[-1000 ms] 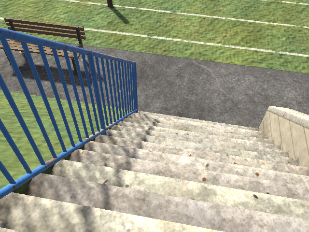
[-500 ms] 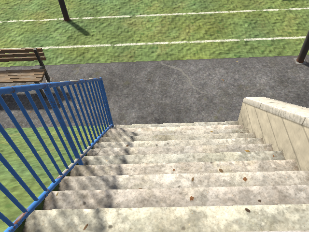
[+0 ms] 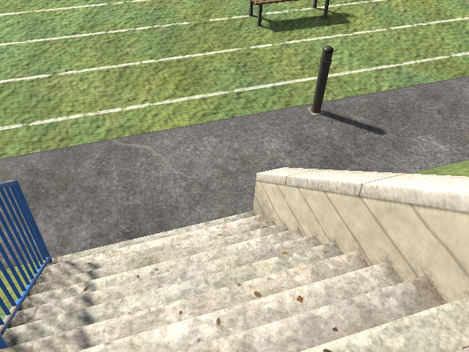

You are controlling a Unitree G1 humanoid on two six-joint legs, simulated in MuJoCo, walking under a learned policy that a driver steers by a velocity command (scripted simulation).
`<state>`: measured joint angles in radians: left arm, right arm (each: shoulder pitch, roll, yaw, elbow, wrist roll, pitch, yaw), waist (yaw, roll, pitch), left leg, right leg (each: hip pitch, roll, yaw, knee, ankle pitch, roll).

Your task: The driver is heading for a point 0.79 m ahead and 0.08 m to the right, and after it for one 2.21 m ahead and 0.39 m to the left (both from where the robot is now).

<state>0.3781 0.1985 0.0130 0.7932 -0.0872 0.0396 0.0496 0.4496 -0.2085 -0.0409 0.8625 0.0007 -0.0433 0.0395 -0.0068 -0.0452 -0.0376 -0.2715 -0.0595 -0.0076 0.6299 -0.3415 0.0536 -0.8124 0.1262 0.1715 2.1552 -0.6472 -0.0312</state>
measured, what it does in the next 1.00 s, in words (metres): goes down: right foot 0.20 m lower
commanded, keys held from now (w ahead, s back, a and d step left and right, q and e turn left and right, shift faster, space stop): w+e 0.50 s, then w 0.10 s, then w+q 0.40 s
